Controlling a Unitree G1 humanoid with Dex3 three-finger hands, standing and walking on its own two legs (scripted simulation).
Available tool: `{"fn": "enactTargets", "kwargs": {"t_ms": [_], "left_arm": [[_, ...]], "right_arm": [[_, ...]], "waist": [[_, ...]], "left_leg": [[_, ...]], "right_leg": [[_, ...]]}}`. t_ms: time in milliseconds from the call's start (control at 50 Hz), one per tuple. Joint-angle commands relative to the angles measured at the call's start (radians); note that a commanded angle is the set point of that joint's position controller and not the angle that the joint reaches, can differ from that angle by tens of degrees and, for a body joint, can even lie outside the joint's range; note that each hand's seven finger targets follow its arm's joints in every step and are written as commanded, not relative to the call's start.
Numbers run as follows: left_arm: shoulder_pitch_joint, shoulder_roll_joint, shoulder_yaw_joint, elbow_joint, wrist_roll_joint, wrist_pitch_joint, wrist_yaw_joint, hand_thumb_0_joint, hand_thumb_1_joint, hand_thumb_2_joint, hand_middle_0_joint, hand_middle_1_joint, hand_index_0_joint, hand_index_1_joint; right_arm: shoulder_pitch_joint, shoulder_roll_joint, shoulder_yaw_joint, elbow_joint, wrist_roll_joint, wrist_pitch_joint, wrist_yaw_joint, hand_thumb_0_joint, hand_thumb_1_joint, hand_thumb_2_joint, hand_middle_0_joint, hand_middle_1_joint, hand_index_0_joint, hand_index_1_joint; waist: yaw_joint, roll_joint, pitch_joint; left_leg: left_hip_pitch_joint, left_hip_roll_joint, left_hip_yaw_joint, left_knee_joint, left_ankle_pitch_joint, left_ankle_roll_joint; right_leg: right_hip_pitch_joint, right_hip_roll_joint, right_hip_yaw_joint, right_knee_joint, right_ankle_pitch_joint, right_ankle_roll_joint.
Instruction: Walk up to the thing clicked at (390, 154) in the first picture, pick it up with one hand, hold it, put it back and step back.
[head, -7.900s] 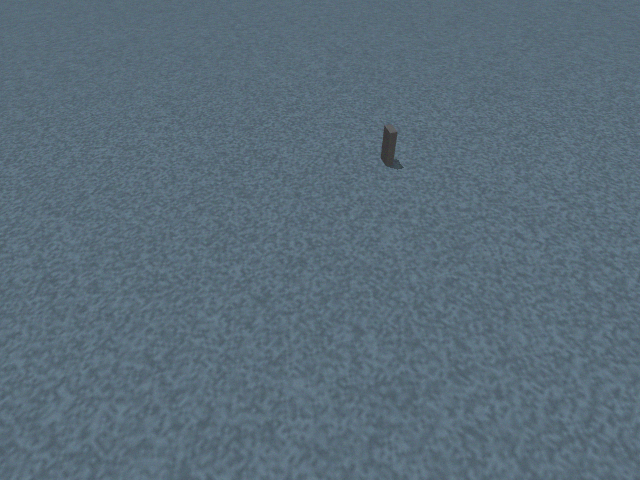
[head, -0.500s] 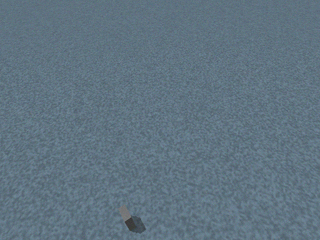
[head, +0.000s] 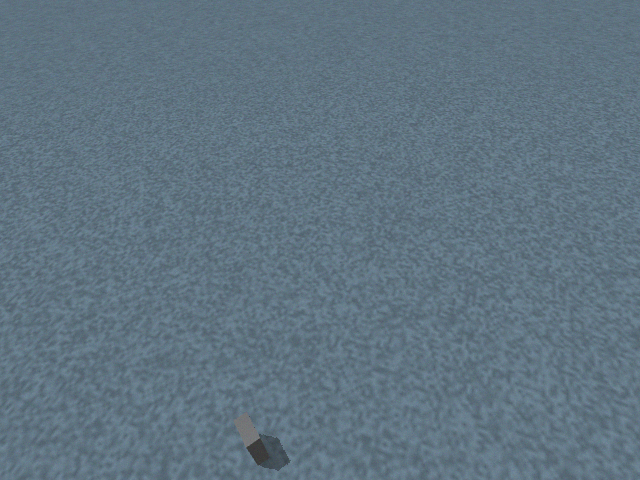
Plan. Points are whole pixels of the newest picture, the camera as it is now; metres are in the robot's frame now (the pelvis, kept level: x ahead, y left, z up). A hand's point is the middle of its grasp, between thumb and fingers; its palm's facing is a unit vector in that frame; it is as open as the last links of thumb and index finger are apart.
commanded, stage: stand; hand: left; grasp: from the side
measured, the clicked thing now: (252, 439) +0.35 +0.24 -0.68
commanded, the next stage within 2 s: go down in 0.24 s
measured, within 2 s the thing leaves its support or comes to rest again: neither
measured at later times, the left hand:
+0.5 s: hand out of the picture +0.12 +0.25 -0.16, palm faces +0.04 -0.95 -0.32, open 9.1 cm
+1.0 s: hand out of the picture +0.13 +0.28 -0.19, palm faces +0.07 -0.94 -0.33, open 17.1 cm
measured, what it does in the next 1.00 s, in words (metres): lowers itself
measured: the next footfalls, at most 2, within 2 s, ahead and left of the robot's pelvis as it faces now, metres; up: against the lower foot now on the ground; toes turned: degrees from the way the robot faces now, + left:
none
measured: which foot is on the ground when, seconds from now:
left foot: down 0.00-1.00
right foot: down 0.00-1.00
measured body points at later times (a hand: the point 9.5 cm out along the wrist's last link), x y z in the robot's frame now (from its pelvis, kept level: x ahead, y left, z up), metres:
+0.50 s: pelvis -0.01 +0.00 -0.01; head +0.04 +0.00 +0.44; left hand +0.12 +0.30 -0.14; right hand +0.08 -0.28 -0.14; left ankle -0.01 +0.14 -0.75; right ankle -0.04 -0.12 -0.75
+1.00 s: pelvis -0.02 +0.02 -0.07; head +0.05 +0.03 +0.38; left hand +0.13 +0.33 -0.17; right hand +0.12 -0.25 -0.16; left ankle -0.01 +0.14 -0.75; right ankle -0.04 -0.12 -0.75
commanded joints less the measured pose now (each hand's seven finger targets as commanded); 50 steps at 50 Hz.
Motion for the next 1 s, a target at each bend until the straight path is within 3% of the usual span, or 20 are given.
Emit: {"fn": "enactTargets", "kwargs": {"t_ms": [0, 160, 300, 320, 340, 360, 380, 400, 420, 440, 460, 480, 520, 580, 620, 780, 820, 840, 880, 980], "left_arm": [[-0.024, 0.219, 0.037, -0.055, 0.0, -0.024, 0.013, 0.0, 0.9, 0.9, -0.2, -0.3, -0.2, -0.301], [-0.025, 0.226, 0.042, -0.062, 0.002, -0.025, 0.014, 0.0, 0.9, 0.9, -0.2, -0.3, -0.2, -0.301], [-0.022, 0.22, 0.04, -0.063, 0.001, -0.024, 0.012, 0.0, 0.9, 0.9, -0.2, -0.3, -0.2, -0.301], [-0.024, 0.217, 0.038, -0.063, 0.001, -0.024, 0.011, 0.0, 0.82, 0.82, -0.12, -0.22, -0.12, -0.221], [-0.374, 0.044, 0.038, -0.414, -0.048, -0.11, 0.022, 0.0, 0.74, 0.74, -0.061, -0.14, -0.065, -0.141], [-0.45, 0.096, 0.059, -0.328, -0.043, -0.092, 0.026, 0.0, 0.66, 0.66, -0.055, -0.06, -0.059, -0.061], [-0.279, 0.208, 0.133, -0.184, -0.017, -0.06, 0.029, 0.0, 0.58, 0.58, -0.059, -0.053, -0.06, -0.048], [-0.251, 0.219, 0.148, -0.121, 0.002, -0.043, 0.016, 0.0, 0.5, 0.5, -0.057, -0.031, -0.062, -0.023], [-0.306, 0.247, 0.171, -0.124, 0.019, -0.038, 0.003, 0.0, 0.42, 0.42, -0.06, -0.039, -0.068, -0.027], [-0.297, 0.257, 0.195, -0.111, 0.042, -0.046, -0.007, 0.0, 0.34, 0.34, -0.056, -0.039, -0.061, -0.032], [-0.186, 0.229, 0.207, -0.066, 0.064, -0.033, -0.018, 0.0, 0.26, 0.26, -0.064, -0.065, -0.07, -0.056], [-0.12, 0.217, 0.216, -0.089, 0.072, -0.024, -0.025, 0.0, 0.18, 0.18, -0.067, -0.058, -0.074, -0.047], [-0.08, 0.227, 0.253, -0.162, 0.073, 0.0, -0.02, 0.0, 0.052, 0.105, -0.08, -0.075, -0.091, -0.06], [-0.063, 0.193, 0.244, -0.215, 0.076, 0.065, -0.02, 0.0, -0.069, 0.056, -0.09, -0.054, -0.097, -0.042], [-0.095, 0.217, 0.258, -0.287, 0.071, 0.085, -0.019, 0.0, -0.203, 0.052, -0.1, -0.076, -0.105, -0.067], [-0.035, 0.184, 0.266, -0.521, 0.046, 0.124, -0.038, 0.0, -0.569, 0.0, -0.123, -0.069, -0.121, -0.069], [-0.01, 0.191, 0.278, -0.61, 0.041, 0.133, -0.04, 0.0, -0.592, 0.0, -0.127, -0.063, -0.125, -0.063], [0.023, 0.171, 0.263, -0.598, 0.038, 0.148, -0.043, 0.0, -0.603, 0.0, -0.12, -0.079, -0.12, -0.079], [0.026, 0.2, 0.284, -0.695, 0.035, 0.162, -0.039, 0.0, -0.609, 0.0, -0.125, -0.071, -0.124, -0.071], [0.108, 0.196, 0.29, -0.794, 0.028, 0.222, -0.04, 0.0, -0.61, 0.0, -0.118, -0.082, -0.119, -0.082]], "right_arm": [[-0.04, -0.208, -0.038, -0.054, 0.006, -0.015, -0.009, 0.0, -0.9, -0.9, 0.2, 0.3, 0.2, 0.3], [-0.036, -0.207, -0.039, -0.058, 0.004, -0.018, -0.01, 0.0, -0.9, -0.9, 0.2, 0.3, 0.2, 0.3], [-0.033, -0.213, -0.038, -0.058, 0.004, -0.02, -0.011, 0.0, -0.9, -0.9, 0.2, 0.3, 0.2, 0.3], [-0.031, -0.211, -0.038, -0.058, 0.005, -0.02, -0.011, 0.0, -0.873, -0.881, 0.214, 0.293, 0.207, 0.293], [0.014, -0.045, -0.013, -0.325, 0.071, -0.061, -0.03, 0.0, -0.934, -0.91, 0.199, 0.3, 0.2, 0.3], [0.069, -0.072, -0.016, -0.269, 0.071, -0.055, -0.04, 0.0, -0.945, -0.915, 0.199, 0.3, 0.2, 0.3], [0.107, -0.11, -0.041, -0.271, 0.07, -0.046, -0.05, 0.0, -0.957, -0.917, 0.199, 0.3, 0.2, 0.3], [0.117, -0.111, -0.052, -0.29, 0.063, -0.044, -0.048, 0.0, -0.944, -0.913, 0.2, 0.3, 0.2, 0.3], [0.127, -0.105, -0.06, -0.311, 0.06, -0.045, -0.048, 0.0, -0.947, -0.913, 0.2, 0.3, 0.2, 0.3], [0.13, -0.103, -0.076, -0.34, 0.044, -0.049, -0.047, 0.0, -0.934, -0.91, 0.2, 0.3, 0.2, 0.3], [0.172, -0.095, -0.088, -0.35, 0.037, -0.05, -0.043, 0.0, -0.919, -0.904, 0.2, 0.3, 0.2, 0.3], [0.181, -0.093, -0.093, -0.383, 0.035, -0.051, -0.037, 0.0, -0.896, -0.898, 0.2, 0.3, 0.201, 0.3], [0.178, -0.089, -0.101, -0.436, 0.036, -0.054, -0.034, 0.0, -0.888, -0.894, 0.2, 0.3, 0.201, 0.3], [0.156, -0.077, -0.1, -0.498, 0.047, -0.054, -0.031, 0.0, -0.857, -0.886, 0.2, 0.3, 0.201, 0.3], [0.126, -0.074, -0.094, -0.539, 0.047, -0.059, -0.028, 0.0, -0.848, -0.884, 0.201, 0.3, 0.201, 0.3], [0.162, -0.06, -0.097, -0.601, 0.041, -0.106, -0.036, 0.0, -0.814, -0.874, 0.201, 0.3, 0.2, 0.3], [0.159, -0.059, -0.101, -0.624, 0.041, -0.117, -0.044, 0.0, -0.817, -0.875, 0.201, 0.3, 0.2, 0.3], [0.154, -0.06, -0.097, -0.629, 0.04, -0.124, -0.046, 0.0, -0.815, -0.874, 0.201, 0.3, 0.2, 0.3], [0.145, -0.061, -0.096, -0.646, 0.041, -0.134, -0.054, 0.0, -0.813, -0.873, 0.201, 0.3, 0.2, 0.3], [0.145, -0.051, -0.087, -0.667, 0.034, -0.155, -0.078, 0.0, -0.82, -0.874, 0.201, 0.3, 0.2, 0.3]], "waist": [[0.002, -0.015, -0.06], [0.005, -0.017, -0.081], [0.008, -0.002, -0.074], [0.005, -0.009, -0.068], [-0.117, 0.049, -0.014], [-0.086, 0.002, -0.053], [-0.054, -0.035, -0.037], [-0.051, -0.054, -0.068], [-0.039, -0.059, -0.106], [-0.028, -0.067, -0.181], [-0.008, -0.055, -0.234], [0.019, -0.006, -0.266], [0.038, 0.027, -0.311], [0.013, 0.029, -0.251], [0.013, 0.019, -0.235], [-0.022, 0.051, -0.289], [-0.023, 0.055, -0.334], [-0.025, 0.057, -0.301], [-0.02, 0.068, -0.332], [-0.027, 0.086, -0.34]], "left_leg": [[0.031, 0.098, -0.075, -0.021, 0.225, 0.04], [0.043, 0.101, -0.071, -0.01, 0.262, 0.043], [0.047, 0.105, -0.074, -0.02, 0.259, 0.043], [0.037, 0.102, -0.072, -0.018, 0.249, 0.041], [-0.074, -0.052, 0.054, 0.053, 0.095, 0.043], [-0.07, -0.05, 0.046, 0.067, 0.082, 0.049], [-0.107, -0.043, 0.041, 0.078, 0.067, 0.049], [-0.137, -0.047, 0.037, 0.12, 0.068, 0.051], [-0.159, -0.045, 0.03, 0.158, 0.09, 0.054], [-0.168, -0.048, 0.03, 0.2, 0.114, 0.055], [-0.189, -0.052, 0.026, 0.226, 0.147, 0.049], [-0.208, -0.058, 0.028, 0.25, 0.158, 0.043], [-0.205, -0.059, 0.025, 0.26, 0.19, 0.036], [-0.249, -0.051, 0.018, 0.267, 0.159, 0.035], [-0.301, -0.044, 0.014, 0.303, 0.101, 0.035], [-0.403, -0.023, -0.001, 0.446, 0.001, 0.034], [-0.409, -0.018, -0.008, 0.474, -0.002, 0.035], [-0.435, -0.017, -0.012, 0.479, -0.025, 0.033], [-0.44, -0.014, -0.018, 0.501, -0.016, 0.033], [-0.479, -0.014, -0.021, 0.555, -0.005, 0.034]], "right_leg": [[-0.019, -0.121, 0.085, -0.052, 0.23, -0.02], [-0.004, -0.122, 0.083, -0.04, 0.28, -0.022], [-0.012, -0.121, 0.087, -0.041, 0.256, -0.023], [-0.013, -0.121, 0.086, -0.045, 0.248, -0.022], [-0.239, 0.004, 0.036, 0.023, 0.202, -0.012], [-0.191, 0.001, 0.025, 0.033, 0.18, -0.004], [-0.197, 0.009, 0.015, 0.042, 0.148, -0.009], [-0.215, 0.009, 0.015, 0.077, 0.137, -0.012], [-0.234, 0.01, 0.014, 0.118, 0.16, -0.014], [-0.222, 0.006, 0.019, 0.159, 0.186, -0.011], [-0.22, 0.007, 0.018, 0.198, 0.212, -0.016], [-0.218, 0.008, 0.02, 0.227, 0.206, -0.023], [-0.206, 0.016, 0.018, 0.245, 0.213, -0.026], [-0.272, 0.024, 0.014, 0.251, 0.169, -0.027], [-0.32, 0.027, 0.007, 0.281, 0.103, -0.029], [-0.494, 0.031, 0.008, 0.442, 0.006, -0.025], [-0.512, 0.03, 0.008, 0.467, 0.003, -0.023], [-0.538, 0.033, 0.003, 0.48, -0.021, -0.024], [-0.55, 0.03, 0.002, 0.5, -0.015, -0.024], [-0.584, 0.029, 0.001, 0.545, -0.007, -0.02]]}}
